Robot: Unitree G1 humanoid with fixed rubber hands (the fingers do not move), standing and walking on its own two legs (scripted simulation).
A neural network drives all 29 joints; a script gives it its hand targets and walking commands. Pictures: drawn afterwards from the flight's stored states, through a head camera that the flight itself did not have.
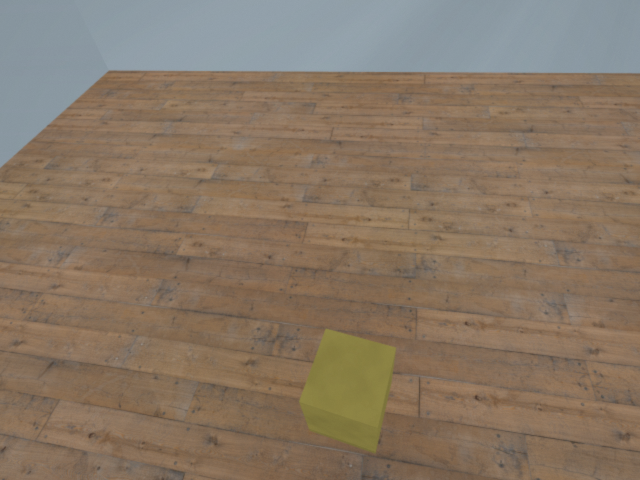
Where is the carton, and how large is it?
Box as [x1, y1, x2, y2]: [299, 329, 395, 453]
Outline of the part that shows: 325,329 299,400 309,430 375,453 391,382 395,347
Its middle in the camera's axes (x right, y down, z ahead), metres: +0.08 +0.44 +1.10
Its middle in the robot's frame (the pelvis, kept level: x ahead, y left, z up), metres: +0.46 -0.03 -0.65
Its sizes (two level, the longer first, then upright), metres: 0.210 0.200 0.250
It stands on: the floor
